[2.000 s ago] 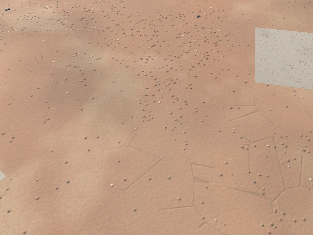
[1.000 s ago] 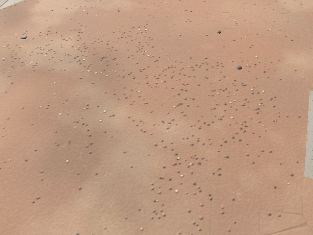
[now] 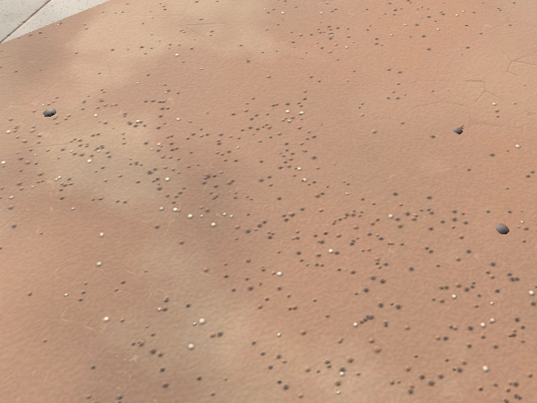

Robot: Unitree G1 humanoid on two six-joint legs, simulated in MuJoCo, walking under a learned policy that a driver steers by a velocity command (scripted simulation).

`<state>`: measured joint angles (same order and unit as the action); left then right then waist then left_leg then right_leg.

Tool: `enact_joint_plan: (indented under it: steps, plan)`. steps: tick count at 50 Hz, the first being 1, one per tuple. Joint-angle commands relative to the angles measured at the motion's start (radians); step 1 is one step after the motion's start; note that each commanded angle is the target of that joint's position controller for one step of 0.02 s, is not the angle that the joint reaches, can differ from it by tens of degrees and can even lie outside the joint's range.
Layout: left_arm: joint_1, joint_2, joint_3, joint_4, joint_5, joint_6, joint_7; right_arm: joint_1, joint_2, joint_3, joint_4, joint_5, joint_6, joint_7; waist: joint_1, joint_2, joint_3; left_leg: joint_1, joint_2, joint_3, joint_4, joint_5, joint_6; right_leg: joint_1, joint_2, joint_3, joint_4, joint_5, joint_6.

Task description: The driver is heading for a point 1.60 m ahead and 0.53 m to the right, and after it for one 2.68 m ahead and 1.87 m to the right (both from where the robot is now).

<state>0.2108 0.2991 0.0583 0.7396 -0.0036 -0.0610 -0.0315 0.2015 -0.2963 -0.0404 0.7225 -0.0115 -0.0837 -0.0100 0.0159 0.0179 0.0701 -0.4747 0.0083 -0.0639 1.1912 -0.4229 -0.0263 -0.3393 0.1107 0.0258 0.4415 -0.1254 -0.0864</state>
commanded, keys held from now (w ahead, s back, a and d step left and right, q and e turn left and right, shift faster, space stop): e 0.70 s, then no key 0.30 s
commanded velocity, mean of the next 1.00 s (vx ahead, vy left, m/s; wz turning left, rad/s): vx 0.06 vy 0.00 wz -0.49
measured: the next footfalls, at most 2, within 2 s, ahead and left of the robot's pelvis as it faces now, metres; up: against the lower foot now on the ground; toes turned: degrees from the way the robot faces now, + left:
left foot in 0.32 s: +0.27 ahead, +0.12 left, +0.00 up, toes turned -19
right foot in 0.74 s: +0.12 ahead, -0.11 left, +0.00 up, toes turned -28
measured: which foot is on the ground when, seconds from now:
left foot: up 0.00-0.30, down 0.32-0.74, up 0.76-1.00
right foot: down 0.00-0.32, up 0.34-0.72, down 0.74-1.00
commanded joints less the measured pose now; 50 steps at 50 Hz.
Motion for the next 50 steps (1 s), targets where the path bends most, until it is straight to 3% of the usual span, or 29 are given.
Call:
enact_joint_plan:
  steps: [1,4,6,10,12,14,15,16,17,18,19,20,21,23,27,32,34,36,37,38,39,40,42,43,45,48,50]
  plan:
    - [-0.005,0.152,0.04,-0.073,0.001,-0.001,0.018,0.063,-0.095,-0.029,-0.066,-0.004,0.011,-0.016,-0.044,-0.054,-0.148,-0.082,0.034,-0.015,-0.115,0.035,-0.04,0.148,-0.272,0.263,-0.118,0.697,-0.206]
    - [0.004,0.185,0.053,-0.07,-0.012,0.024,0.039,0.026,-0.08,-0.024,-0.073,-0.008,0.03,-0.028,-0.036,-0.076,-0.19,-0.043,-0.002,-0.001,-0.283,0.176,-0.07,0.108,-0.232,0.228,-0.096,0.677,-0.169]
    - [0.009,0.179,0.053,-0.067,-0.021,0.046,0.053,-0.023,-0.075,-0.023,-0.081,-0.003,0.035,-0.025,-0.018,-0.097,-0.207,-0.013,-0.024,-0.008,-0.376,0.278,-0.076,0.101,-0.205,0.229,-0.076,0.582,-0.126]
    - [0.027,0.171,0.053,-0.069,-0.02,0.078,0.071,-0.133,-0.08,-0.025,-0.111,0.006,0.031,-0.011,0.018,-0.124,-0.183,-0.021,-0.05,-0.043,-0.527,0.301,-0.07,0.147,-0.206,0.326,-0.036,0.38,-0.096]
    - [0.02,0.166,0.053,-0.08,-0.017,0.086,0.073,-0.137,-0.098,-0.033,-0.113,0.007,0.022,-0.004,0.013,-0.142,-0.172,-0.002,-0.059,-0.063,-0.603,0.26,-0.056,0.182,-0.214,0.396,0.001,0.319,-0.089]
    - [-0.016,0.156,0.05,-0.098,-0.018,0.088,0.074,-0.098,-0.111,-0.043,-0.102,0.008,0.008,-0.001,-0.021,-0.166,-0.158,0.079,-0.053,-0.062,-0.735,0.305,-0.026,0.191,-0.193,0.442,0.05,0.267,-0.064]
    - [-0.034,0.141,0.044,-0.11,-0.018,0.088,0.073,-0.065,-0.123,-0.049,-0.094,0.004,0.0,-0.004,-0.043,-0.157,-0.161,0.185,-0.015,-0.066,-0.835,0.441,0.001,0.155,-0.157,0.434,0.1,0.204,-0.034]
    - [0.004,0.09,0.028,-0.123,-0.002,0.084,0.069,-0.037,-0.182,-0.061,-0.101,-0.012,0.0,-0.014,-0.024,-0.033,-0.233,0.367,0.169,-0.202,-0.818,0.666,0.075,0.061,-0.094,0.355,0.26,-0.029,0.012]
    - [0.118,0.06,0.02,-0.128,-0.008,0.081,0.068,-0.041,-0.219,-0.067,-0.096,-0.04,0.019,-0.019,0.046,0.227,-0.259,0.521,0.375,-0.46,-0.804,0.955,0.265,-0.156,0.055,0.2,0.453,-0.556,0.079]
    - [0.154,0.153,0.038,-0.109,0.0,0.08,0.064,-0.002,-0.163,-0.062,-0.091,-0.019,0.031,-0.017,0.02,0.222,-0.288,0.522,0.445,-0.558,-0.806,0.894,0.335,-0.224,-0.006,0.151,0.655,-0.601,0.125]
    - [0.119,0.205,0.058,-0.093,-0.011,0.089,0.062,-0.022,-0.116,-0.048,-0.104,-0.009,0.035,-0.018,0.001,0.131,-0.242,0.476,0.383,-0.437,-0.793,0.82,0.304,-0.243,-0.038,0.147,0.753,-0.525,0.15]
    - [0.093,0.202,0.065,-0.083,-0.017,0.104,0.067,-0.055,-0.097,-0.043,-0.11,-0.007,0.044,-0.018,0.004,0.077,-0.205,0.427,0.314,-0.324,-0.793,0.737,0.258,-0.252,-0.057,0.127,0.791,-0.458,0.17]
    - [0.074,0.191,0.065,-0.089,-0.018,0.117,0.071,-0.084,-0.091,-0.039,-0.114,0.0,0.052,-0.02,0.004,0.073,-0.173,0.38,0.279,-0.264,-0.81,0.652,0.237,-0.26,-0.074,0.116,0.799,-0.41,0.181]
    - [0.056,0.134,0.05,-0.106,-0.023,0.128,0.065,-0.104,-0.108,-0.042,-0.108,-0.01,0.066,-0.025,0.007,0.111,-0.132,0.293,0.217,-0.152,-0.856,0.591,0.227,-0.217,-0.087,0.054,0.743,-0.338,0.19]
    - [0.003,0.099,0.038,-0.145,-0.017,0.122,0.057,-0.087,-0.131,-0.056,-0.092,-0.01,0.078,-0.033,-0.025,0.153,-0.17,0.345,0.248,-0.087,-0.872,0.594,0.261,-0.174,-0.127,0.011,0.567,-0.303,0.189]
    - [-0.01,0.11,0.039,-0.165,-0.013,0.124,0.035,-0.103,-0.169,-0.072,-0.078,0.006,0.086,-0.019,-0.034,0.164,-0.181,0.323,0.284,-0.03,-0.871,0.527,0.255,-0.038,-0.144,-0.042,0.358,-0.254,0.147]
    - [0.009,0.114,0.045,-0.165,-0.013,0.127,0.026,-0.111,-0.177,-0.075,-0.069,0.019,0.087,-0.015,-0.016,0.159,-0.173,0.318,0.292,-0.013,-0.84,0.49,0.23,0.015,-0.136,-0.064,0.241,-0.208,0.115]
    - [0.075,0.115,0.054,-0.138,-0.007,0.126,0.022,-0.095,-0.158,-0.071,-0.048,0.036,0.089,-0.016,0.016,0.122,-0.166,0.239,0.252,0.039,-0.745,0.391,0.155,0.164,-0.098,-0.079,0.039,-0.075,0.057]
    - [0.096,0.159,0.066,-0.139,-0.002,0.123,0.031,-0.045,-0.113,-0.06,-0.026,0.027,0.09,-0.009,0.008,-0.023,-0.147,0.109,0.184,0.123,-0.592,0.233,0.065,0.273,-0.181,0.068,-0.066,0.076,0.005]
    - [0.078,0.256,0.079,-0.174,-0.001,0.122,0.049,-0.04,-0.049,-0.035,-0.064,-0.03,0.089,-0.001,-0.033,-0.348,-0.137,-0.151,0.04,0.202,-0.301,-0.213,-0.044,0.364,-0.45,0.406,-0.072,0.415,-0.136]
    - [0.098,0.247,0.072,-0.183,0.042,0.1,0.04,-0.141,-0.107,-0.055,-0.09,-0.01,0.085,-0.014,0.058,-0.276,-0.17,-0.17,0.01,0.06,-0.132,-0.258,-0.043,0.232,-0.515,0.464,-0.122,0.347,-0.263]
    - [0.057,0.216,0.061,-0.173,0.048,0.082,0.036,-0.148,-0.138,-0.067,-0.078,0.015,0.09,-0.02,0.033,-0.191,-0.131,-0.157,0.032,0.029,-0.066,-0.177,-0.03,0.19,-0.449,0.371,-0.132,0.252,-0.223]
    - [-0.04,0.147,0.039,-0.17,0.016,0.067,0.042,-0.093,-0.128,-0.073,-0.028,0.011,0.103,-0.03,-0.011,-0.15,-0.115,-0.146,0.046,0.019,-0.068,-0.038,-0.033,0.186,-0.354,0.256,-0.12,0.186,-0.127]
    - [-0.064,0.128,0.028,-0.168,0.01,0.066,0.047,-0.071,-0.124,-0.073,-0.019,0.004,0.106,-0.031,-0.025,-0.156,-0.118,-0.111,0.041,0.023,-0.053,0.015,-0.046,0.168,-0.334,0.222,-0.116,0.248,-0.121]
    - [-0.064,0.092,0.012,-0.161,0.018,0.062,0.052,-0.05,-0.105,-0.069,-0.01,0.012,0.104,-0.027,-0.035,-0.15,-0.142,-0.055,0.036,0.025,-0.078,0.072,-0.059,0.177,-0.313,0.183,-0.111,0.302,-0.124]
    - [-0.052,0.092,0.011,-0.14,0.016,0.061,0.056,-0.083,-0.07,-0.05,-0.013,0.015,0.101,-0.02,-0.011,-0.152,-0.134,-0.011,0.051,0.021,-0.296,0.092,-0.063,0.228,-0.304,0.18,-0.101,0.259,-0.12]
    - [-0.042,0.109,0.016,-0.126,0.018,0.066,0.054,-0.097,-0.067,-0.043,-0.016,0.014,0.101,-0.015,0.008,-0.158,-0.124,0.055,0.049,0.03,-0.405,0.055,-0.06,0.216,-0.314,0.203,-0.099,0.222,-0.135]
Keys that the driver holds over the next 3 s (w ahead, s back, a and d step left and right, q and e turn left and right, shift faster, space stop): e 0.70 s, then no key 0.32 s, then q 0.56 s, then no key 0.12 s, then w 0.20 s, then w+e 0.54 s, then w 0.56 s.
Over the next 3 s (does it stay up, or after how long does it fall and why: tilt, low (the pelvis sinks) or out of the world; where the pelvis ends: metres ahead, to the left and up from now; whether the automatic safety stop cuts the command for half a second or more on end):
stays up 0.65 -0.20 0.01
